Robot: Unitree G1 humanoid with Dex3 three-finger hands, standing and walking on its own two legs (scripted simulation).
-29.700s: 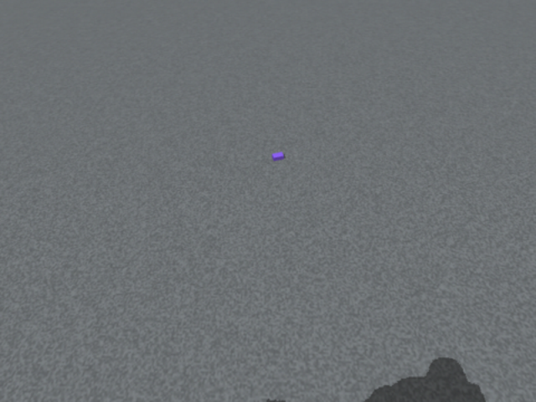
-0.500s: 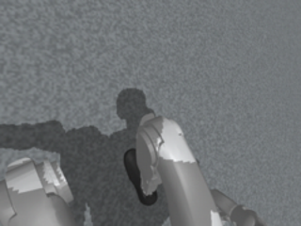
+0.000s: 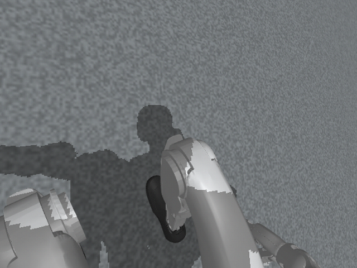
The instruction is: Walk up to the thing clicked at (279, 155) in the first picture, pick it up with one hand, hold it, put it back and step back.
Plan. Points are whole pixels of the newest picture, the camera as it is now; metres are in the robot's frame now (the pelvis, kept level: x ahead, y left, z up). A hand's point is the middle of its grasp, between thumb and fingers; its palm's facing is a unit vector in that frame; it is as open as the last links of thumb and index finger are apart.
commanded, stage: close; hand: left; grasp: from above
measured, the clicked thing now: out of the picture +0.44 +0.37 -0.28
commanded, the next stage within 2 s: settle in 0.90 s
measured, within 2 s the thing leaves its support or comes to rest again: leaves its support in 1.26 s
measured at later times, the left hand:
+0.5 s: hand out of the picture +0.42 +0.35 -0.24, palm faces -0.44 -0.11 -0.89, open 7.6 cm
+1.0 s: hand out of the picture +0.42 +0.36 -0.24, palm faces -0.46 -0.13 -0.88, open 5.7 cm
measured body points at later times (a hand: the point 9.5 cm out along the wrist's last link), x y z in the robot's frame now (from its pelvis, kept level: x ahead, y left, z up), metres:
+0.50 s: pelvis +0.00 +0.00 +0.00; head +0.26 +0.15 +0.33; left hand +0.44 +0.36 -0.19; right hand +0.08 -0.26 -0.05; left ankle +0.06 +0.12 -0.26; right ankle +0.12 -0.14 -0.26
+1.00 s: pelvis +0.00 +0.00 +0.00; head +0.26 +0.14 +0.33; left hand +0.44 +0.36 -0.19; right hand +0.07 -0.26 -0.05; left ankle +0.06 +0.12 -0.26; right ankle +0.12 -0.14 -0.26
